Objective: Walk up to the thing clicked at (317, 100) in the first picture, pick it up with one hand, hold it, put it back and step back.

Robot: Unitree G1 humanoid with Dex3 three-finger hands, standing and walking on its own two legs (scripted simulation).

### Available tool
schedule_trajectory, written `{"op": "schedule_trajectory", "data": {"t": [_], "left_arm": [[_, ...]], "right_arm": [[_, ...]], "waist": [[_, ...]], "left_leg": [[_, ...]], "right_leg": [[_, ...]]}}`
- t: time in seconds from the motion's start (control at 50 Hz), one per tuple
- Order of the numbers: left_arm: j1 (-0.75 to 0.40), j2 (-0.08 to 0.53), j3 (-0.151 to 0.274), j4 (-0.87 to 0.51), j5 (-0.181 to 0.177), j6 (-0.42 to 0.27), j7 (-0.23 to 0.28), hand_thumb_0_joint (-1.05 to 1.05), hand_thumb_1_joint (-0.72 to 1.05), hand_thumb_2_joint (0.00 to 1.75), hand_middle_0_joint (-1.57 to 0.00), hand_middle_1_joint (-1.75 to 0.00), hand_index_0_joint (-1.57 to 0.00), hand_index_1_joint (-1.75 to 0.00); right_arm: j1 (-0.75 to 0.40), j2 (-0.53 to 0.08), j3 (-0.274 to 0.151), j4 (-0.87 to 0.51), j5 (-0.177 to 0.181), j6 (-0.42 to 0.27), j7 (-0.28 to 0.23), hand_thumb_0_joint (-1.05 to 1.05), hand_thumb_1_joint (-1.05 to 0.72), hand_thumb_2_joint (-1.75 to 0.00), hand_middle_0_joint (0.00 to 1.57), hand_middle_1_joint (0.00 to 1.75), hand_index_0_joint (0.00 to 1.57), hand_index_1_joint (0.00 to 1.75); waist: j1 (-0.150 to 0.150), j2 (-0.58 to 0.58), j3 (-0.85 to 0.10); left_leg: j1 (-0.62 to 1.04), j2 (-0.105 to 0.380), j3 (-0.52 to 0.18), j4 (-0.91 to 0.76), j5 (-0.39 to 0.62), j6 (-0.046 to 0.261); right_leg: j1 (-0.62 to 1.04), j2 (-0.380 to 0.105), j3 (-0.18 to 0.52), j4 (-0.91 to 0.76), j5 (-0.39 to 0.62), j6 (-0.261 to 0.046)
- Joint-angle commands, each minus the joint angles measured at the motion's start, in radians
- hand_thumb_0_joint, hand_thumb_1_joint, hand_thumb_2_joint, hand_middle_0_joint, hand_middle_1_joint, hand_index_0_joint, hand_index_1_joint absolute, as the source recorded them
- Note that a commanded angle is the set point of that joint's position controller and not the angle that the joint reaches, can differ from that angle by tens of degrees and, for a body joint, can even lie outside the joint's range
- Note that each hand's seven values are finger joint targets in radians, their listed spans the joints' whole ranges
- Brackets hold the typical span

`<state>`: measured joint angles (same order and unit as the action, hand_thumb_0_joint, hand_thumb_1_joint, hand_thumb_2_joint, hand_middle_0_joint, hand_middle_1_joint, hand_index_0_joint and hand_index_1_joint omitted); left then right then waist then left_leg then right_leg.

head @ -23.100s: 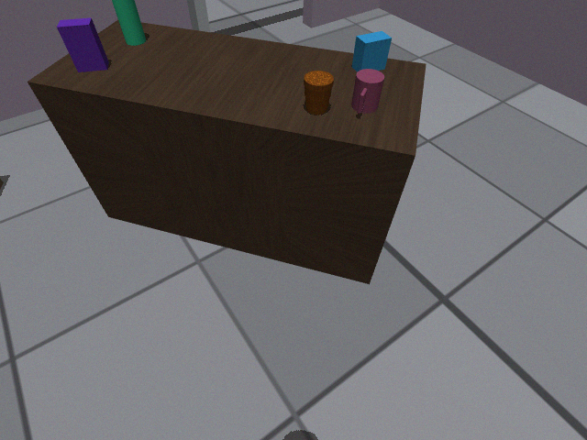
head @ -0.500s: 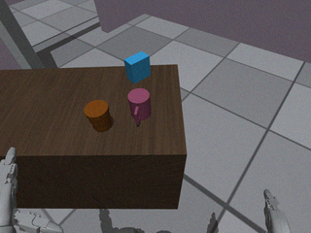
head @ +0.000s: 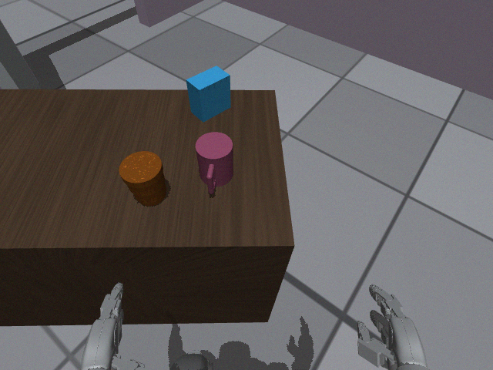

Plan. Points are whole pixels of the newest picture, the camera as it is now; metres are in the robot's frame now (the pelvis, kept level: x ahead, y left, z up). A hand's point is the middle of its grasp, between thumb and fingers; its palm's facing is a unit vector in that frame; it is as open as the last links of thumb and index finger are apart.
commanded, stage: home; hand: left
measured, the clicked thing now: (146, 181) +0.46 +0.22 -0.03
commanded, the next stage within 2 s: none
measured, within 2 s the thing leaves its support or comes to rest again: neither
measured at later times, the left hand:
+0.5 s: hand (142, 343) +0.17 +0.17 -0.07, palm faces +0.11 -0.96 -0.27, open 17.5 cm
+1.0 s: hand (144, 352) +0.16 +0.17 -0.06, palm faces +0.12 -0.95 -0.28, open 17.5 cm
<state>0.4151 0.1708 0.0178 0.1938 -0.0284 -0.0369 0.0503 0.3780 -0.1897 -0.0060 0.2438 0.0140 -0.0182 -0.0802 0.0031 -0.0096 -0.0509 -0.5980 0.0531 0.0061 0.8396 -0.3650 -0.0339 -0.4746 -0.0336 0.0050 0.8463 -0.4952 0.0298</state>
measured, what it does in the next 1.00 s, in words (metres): stands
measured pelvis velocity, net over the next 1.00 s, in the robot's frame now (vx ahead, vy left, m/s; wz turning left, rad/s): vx -0.01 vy -0.01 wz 0.01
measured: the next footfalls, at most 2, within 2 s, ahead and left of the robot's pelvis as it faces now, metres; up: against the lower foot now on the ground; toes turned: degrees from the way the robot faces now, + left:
none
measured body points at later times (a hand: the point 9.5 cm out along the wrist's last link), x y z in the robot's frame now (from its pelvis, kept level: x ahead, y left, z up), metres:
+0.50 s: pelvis +0.00 +0.00 -0.01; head +0.04 -0.01 +0.44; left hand +0.16 +0.22 -0.05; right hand +0.15 -0.25 -0.09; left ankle +0.03 +0.14 -0.70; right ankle -0.04 -0.14 -0.70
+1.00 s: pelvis -0.01 -0.01 -0.01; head +0.02 -0.01 +0.44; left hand +0.15 +0.22 -0.04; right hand +0.16 -0.25 -0.09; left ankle +0.03 +0.14 -0.70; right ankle -0.04 -0.14 -0.70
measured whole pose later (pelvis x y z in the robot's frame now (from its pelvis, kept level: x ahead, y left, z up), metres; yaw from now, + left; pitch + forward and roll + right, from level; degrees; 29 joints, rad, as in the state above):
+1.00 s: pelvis -0.01 -0.01 -0.01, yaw +1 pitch +7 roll -1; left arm 0.45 0.19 -0.02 0.05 -0.02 0.17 0.14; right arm 0.25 -0.22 0.01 0.50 0.01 -0.08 -0.15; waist -0.01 0.03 -0.08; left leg -0.65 0.08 -0.03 0.91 -0.38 -0.05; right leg -0.51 -0.01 -0.03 0.90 -0.51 0.01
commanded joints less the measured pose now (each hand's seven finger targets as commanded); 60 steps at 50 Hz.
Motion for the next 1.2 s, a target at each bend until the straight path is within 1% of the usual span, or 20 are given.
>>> {"op": "schedule_trajectory", "data": {"t": [0.0, 0.08, 0.1, 0.14, 0.16, 0.2, 0.24, 0.38, 0.42, 0.48, 0.54, 0.6, 0.66, 0.68, 0.7, 0.74, 1.02, 1.1, 1.12, 1.18], "left_arm": [[-0.038, 0.124, 0.058, -0.165, 0.003, -0.051, 0.025, 0.00, -0.55, 0.06, -0.05, -0.05, -0.05, -0.05], [-0.001, 0.134, 0.061, -0.180, 0.001, -0.033, 0.032, 0.00, -0.56, 0.05, -0.05, -0.05, -0.05, -0.05], [-0.002, 0.196, 0.124, -0.288, -0.001, -0.028, 0.059, 0.00, -0.56, 0.05, -0.05, -0.05, -0.05, -0.05], [0.076, 0.085, 0.007, -0.181, -0.001, 0.006, 0.055, 0.00, -0.55, 0.06, -0.05, -0.05, -0.05, -0.05], [0.052, 0.086, 0.003, -0.215, -0.002, 0.009, 0.062, 0.00, -0.56, 0.05, -0.05, -0.05, -0.05, -0.05], [0.044, 0.089, 0.009, -0.177, 0.003, 0.013, 0.071, 0.00, -0.55, 0.06, -0.05, -0.05, -0.05, -0.05], [0.001, 0.133, 0.041, -0.264, 0.006, 0.008, 0.076, 0.00, -0.52, 0.07, -0.05, -0.06, -0.05, -0.05], [0.028, 0.104, 0.011, -0.230, 0.012, 0.044, 0.089, 0.00, -0.56, 0.05, -0.05, -0.05, -0.05, -0.05], [0.013, 0.132, 0.030, -0.278, 0.012, 0.051, 0.093, 0.00, -0.56, 0.05, -0.05, -0.05, -0.05, -0.05], [0.014, 0.106, 0.011, -0.243, 0.014, 0.075, 0.095, 0.00, -0.57, 0.04, -0.05, -0.05, -0.05, -0.05], [-0.007, 0.152, 0.048, -0.320, 0.015, 0.083, 0.103, 0.00, -0.53, 0.06, -0.05, -0.05, -0.05, -0.05], [0.016, 0.118, 0.022, -0.264, 0.015, 0.105, 0.100, 0.00, -0.55, 0.05, -0.05, -0.05, -0.05, -0.05], [-0.007, 0.144, 0.042, -0.316, 0.015, 0.112, 0.101, 0.00, -0.56, 0.05, -0.05, -0.05, -0.05, -0.05], [0.044, 0.106, 0.019, -0.250, 0.018, 0.122, 0.097, 0.00, -0.53, 0.07, -0.05, -0.05, -0.05, -0.05], [-0.017, 0.156, 0.051, -0.342, 0.014, 0.118, 0.100, 0.00, -0.55, 0.06, -0.05, -0.05, -0.05, -0.05], [0.014, 0.131, 0.030, -0.287, 0.017, 0.130, 0.097, 0.00, -0.58, 0.04, -0.05, -0.05, -0.05, -0.05], [0.024, 0.128, 0.030, -0.351, 0.017, 0.162, 0.097, 0.00, -0.56, 0.05, -0.05, -0.05, -0.05, -0.05], [0.023, 0.137, 0.034, -0.357, 0.019, 0.169, 0.100, 0.00, -0.56, 0.05, -0.05, -0.05, -0.05, -0.05], [0.041, 0.111, 0.014, -0.336, 0.021, 0.171, 0.096, 0.00, -0.56, 0.05, -0.05, -0.05, -0.05, -0.05], [0.032, 0.140, 0.034, -0.370, 0.021, 0.174, 0.100, 0.00, -0.56, 0.05, -0.05, -0.05, -0.05, -0.05]], "right_arm": [[-0.033, -0.091, -0.032, -0.214, -0.002, -0.033, -0.008, 0.00, -0.90, -0.90, 0.20, 0.30, 0.20, 0.30], [-0.023, -0.102, -0.042, -0.229, -0.005, -0.006, -0.010, 0.00, -0.90, -0.90, 0.20, 0.30, 0.20, 0.30], [-0.049, -0.156, -0.059, 0.013, 0.004, 0.005, -0.021, 0.00, -0.90, -0.90, 0.20, 0.30, 0.20, 0.30], [-0.064, -0.138, -0.042, -0.024, 0.009, -0.004, -0.023, 0.00, -0.90, -0.91, 0.20, 0.30, 0.20, 0.30], [-0.079, -0.133, -0.040, -0.007, 0.009, -0.005, -0.022, 0.00, -0.90, -0.90, 0.20, 0.30, 0.20, 0.30], [-0.110, -0.143, -0.041, 0.018, 0.010, -0.001, -0.027, 0.00, -0.90, -0.90, 0.20, 0.30, 0.20, 0.30], [-0.123, -0.149, -0.048, 0.029, 0.009, -0.003, -0.028, 0.00, -0.90, -0.90, 0.20, 0.30, 0.20, 0.30], [-0.147, -0.150, -0.046, 0.067, 0.003, -0.026, -0.045, 0.00, -0.90, -0.90, 0.20, 0.30, 0.20, 0.30], [-0.147, -0.148, -0.045, 0.080, 0.002, -0.031, -0.052, 0.00, -0.90, -0.90, 0.20, 0.30, 0.20, 0.30], [-0.165, -0.146, -0.038, 0.088, 0.000, -0.048, -0.054, 0.00, -0.90, -0.90, 0.20, 0.30, 0.20, 0.30], [-0.167, -0.149, -0.040, 0.090, 0.002, -0.055, -0.058, 0.00, -0.90, -0.90, 0.20, 0.30, 0.20, 0.30], [-0.172, -0.143, -0.035, 0.098, 0.001, -0.069, -0.063, 0.00, -0.90, -0.90, 0.20, 0.30, 0.20, 0.30], [-0.175, -0.144, -0.035, 0.101, 0.000, -0.077, -0.065, 0.00, -0.90, -0.90, 0.20, 0.30, 0.20, 0.30], [-0.179, -0.141, -0.033, 0.099, -0.002, -0.080, -0.064, 0.00, -0.90, -0.90, 0.20, 0.30, 0.20, 0.30], [-0.176, -0.143, -0.034, 0.101, 0.001, -0.083, -0.065, 0.00, -0.90, -0.90, 0.20, 0.30, 0.20, 0.30], [-0.180, -0.142, -0.031, 0.104, 0.000, -0.090, -0.068, 0.00, -0.90, -0.90, 0.20, 0.30, 0.20, 0.30], [-0.176, -0.140, -0.030, 0.109, -0.004, -0.118, -0.079, 0.00, -0.90, -0.90, 0.20, 0.30, 0.20, 0.30], [-0.185, -0.145, -0.031, 0.105, -0.005, -0.124, -0.081, 0.00, -0.90, -0.90, 0.20, 0.30, 0.20, 0.30], [-0.181, -0.139, -0.027, 0.106, -0.007, -0.126, -0.081, 0.00, -0.90, -0.90, 0.20, 0.30, 0.20, 0.30], [-0.177, -0.147, -0.033, 0.106, -0.005, -0.130, -0.082, 0.00, -0.90, -0.90, 0.20, 0.30, 0.20, 0.30]], "waist": [[0.012, 0.065, -0.191], [0.021, 0.062, -0.196], [0.022, 0.082, -0.206], [-0.018, 0.008, -0.113], [-0.010, 0.038, -0.116], [-0.021, 0.016, -0.078], [-0.012, 0.025, -0.130], [-0.026, -0.001, -0.179], [-0.021, 0.006, -0.203], [-0.026, 0.016, -0.140], [-0.004, 0.039, -0.172], [-0.019, 0.009, -0.135], [-0.013, 0.017, -0.124], [-0.022, -0.007, -0.141], [-0.011, 0.036, -0.138], [-0.022, 0.013, -0.104], [-0.021, 0.034, -0.145], [-0.017, 0.047, -0.120], [-0.023, 0.018, -0.131], [-0.017, 0.042, -0.159]], "left_leg": [[0.210, -0.021, 0.042, -0.098, 0.274, 0.022], [0.198, -0.025, 0.055, -0.078, 0.305, 0.025], [0.219, -0.026, 0.041, -0.058, 0.294, 0.027], [0.188, -0.021, 0.044, -0.068, 0.254, 0.032], [0.183, -0.019, 0.041, -0.071, 0.243, 0.030], [0.161, -0.015, 0.034, -0.079, 0.201, 0.030], [0.171, -0.013, 0.028, -0.074, 0.209, 0.029], [0.194, -0.013, 0.023, -0.045, 0.248, 0.036], [0.199, -0.018, 0.031, -0.029, 0.265, 0.039], [0.164, -0.017, 0.026, -0.052, 0.189, 0.033], [0.172, -0.017, 0.024, -0.060, 0.191, 0.031], [0.154, -0.020, 0.030, -0.052, 0.181, 0.035], [0.149, -0.022, 0.031, -0.054, 0.151, 0.035], [0.157, -0.022, 0.028, -0.048, 0.165, 0.039], [0.149, -0.024, 0.032, -0.048, 0.166, 0.036], [0.143, -0.024, 0.032, -0.047, 0.138, 0.036], [0.137, -0.023, 0.025, -0.026, 0.160, 0.036], [0.116, -0.023, 0.021, -0.044, 0.083, 0.033], [0.128, -0.020, 0.018, -0.042, 0.104, 0.035], [0.142, -0.019, 0.014, -0.036, 0.143, 0.032]], "right_leg": [[-0.013, 0.034, -0.051, -0.104, 0.327, -0.022], [-0.003, 0.029, -0.041, -0.109, 0.386, -0.015], [-0.003, 0.044, -0.045, -0.115, 0.393, -0.013], [-0.043, 0.048, -0.052, -0.128, 0.362, -0.011], [-0.047, 0.050, -0.055, -0.125, 0.337, -0.017], [-0.073, 0.054, -0.063, -0.129, 0.285, -0.018], [-0.059, 0.054, -0.063, -0.120, 0.288, -0.020], [-0.053, 0.054, -0.061, -0.102, 0.328, -0.013], [-0.046, 0.047, -0.050, -0.110, 0.370, -0.009], [-0.075, 0.052, -0.060, -0.114, 0.279, -0.015], [-0.055, 0.051, -0.060, -0.114, 0.271, -0.022], [-0.074, 0.048, -0.055, -0.123, 0.273, -0.016], [-0.084, 0.046, -0.054, -0.135, 0.245, -0.017], [-0.068, 0.047, -0.054, -0.132, 0.263, -0.013], [-0.073, 0.042, -0.050, -0.131, 0.262, -0.017], [-0.100, 0.044, -0.049, -0.138, 0.233, -0.015], [-0.094, 0.048, -0.048, -0.117, 0.256, -0.017], [-0.117, 0.051, -0.053, -0.125, 0.165, -0.025], [-0.110, 0.057, -0.059, -0.120, 0.186, -0.022], [-0.102, 0.058, -0.061, -0.102, 0.222, -0.024]]}}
